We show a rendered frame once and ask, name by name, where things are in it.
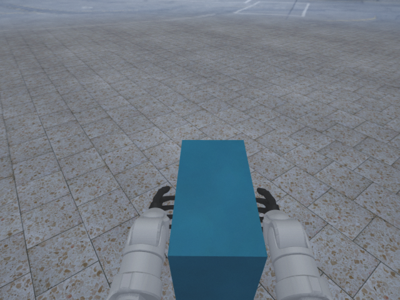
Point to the right robot hand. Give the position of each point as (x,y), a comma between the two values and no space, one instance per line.
(269,202)

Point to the robot left forearm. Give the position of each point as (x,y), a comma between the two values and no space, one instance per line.
(139,275)

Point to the left robot hand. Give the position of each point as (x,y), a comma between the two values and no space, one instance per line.
(158,199)

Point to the carton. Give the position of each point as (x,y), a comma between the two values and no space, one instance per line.
(216,247)

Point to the robot right forearm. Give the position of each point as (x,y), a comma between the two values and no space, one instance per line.
(296,272)

